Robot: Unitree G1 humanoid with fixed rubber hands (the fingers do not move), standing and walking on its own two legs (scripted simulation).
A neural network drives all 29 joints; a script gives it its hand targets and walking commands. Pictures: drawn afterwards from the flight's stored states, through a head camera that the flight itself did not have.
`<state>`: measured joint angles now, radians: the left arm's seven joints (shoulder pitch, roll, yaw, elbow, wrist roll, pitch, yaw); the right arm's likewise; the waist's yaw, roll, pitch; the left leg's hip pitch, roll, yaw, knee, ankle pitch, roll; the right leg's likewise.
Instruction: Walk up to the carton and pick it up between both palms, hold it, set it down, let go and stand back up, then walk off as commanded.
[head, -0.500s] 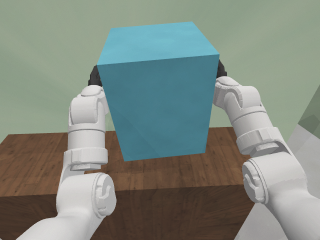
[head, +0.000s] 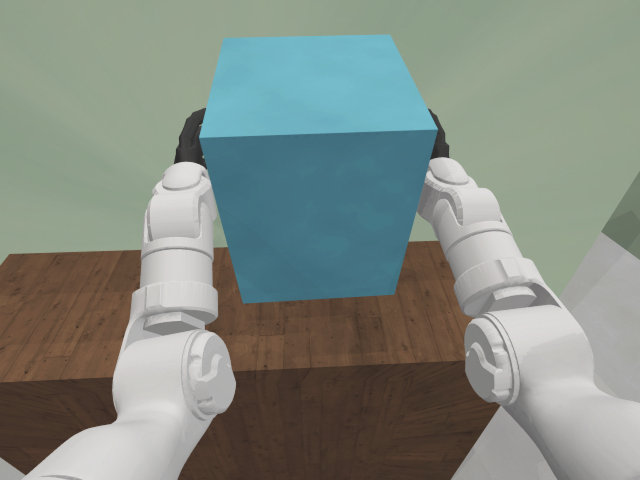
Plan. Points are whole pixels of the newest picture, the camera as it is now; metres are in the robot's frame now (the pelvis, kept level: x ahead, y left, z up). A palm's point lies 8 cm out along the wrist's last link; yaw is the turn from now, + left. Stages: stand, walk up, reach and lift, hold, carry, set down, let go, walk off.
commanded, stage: set down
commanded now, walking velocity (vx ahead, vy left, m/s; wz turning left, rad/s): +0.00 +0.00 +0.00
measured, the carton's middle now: (313, 173) +0.40 +0.00 +0.22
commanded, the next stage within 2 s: none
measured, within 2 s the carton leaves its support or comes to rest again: neither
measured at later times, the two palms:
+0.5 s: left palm (204, 199) +0.41 +0.15 +0.18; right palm (424, 208) +0.39 -0.14 +0.17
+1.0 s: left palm (208, 221) +0.42 +0.15 +0.14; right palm (416, 224) +0.39 -0.14 +0.14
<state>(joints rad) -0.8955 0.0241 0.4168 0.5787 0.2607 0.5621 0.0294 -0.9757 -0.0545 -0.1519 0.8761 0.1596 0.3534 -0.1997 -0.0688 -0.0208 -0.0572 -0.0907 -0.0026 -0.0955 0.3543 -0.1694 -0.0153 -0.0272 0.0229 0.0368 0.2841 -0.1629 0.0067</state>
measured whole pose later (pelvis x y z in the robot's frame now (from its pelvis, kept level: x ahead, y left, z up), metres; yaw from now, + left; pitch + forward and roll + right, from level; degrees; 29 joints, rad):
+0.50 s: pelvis +0.01 +0.02 +0.00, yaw -1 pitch -5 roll -2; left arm -0.75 0.01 0.26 0.48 0.20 0.51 0.08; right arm -0.74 -0.05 -0.08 0.71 0.20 0.25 -0.21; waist -0.07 -0.04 -0.01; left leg -0.10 0.00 -0.07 0.42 -0.22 0.01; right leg -0.01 0.02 0.05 0.28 -0.18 0.03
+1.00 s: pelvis +0.01 +0.02 +0.00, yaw +0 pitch -3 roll -2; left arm -0.75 0.03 0.25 0.71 0.15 0.33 0.10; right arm -0.74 -0.01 -0.18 0.84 0.07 0.15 -0.17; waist -0.06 -0.02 -0.02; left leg -0.13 -0.01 -0.08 0.41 -0.22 0.00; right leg -0.04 0.01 0.03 0.27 -0.17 0.03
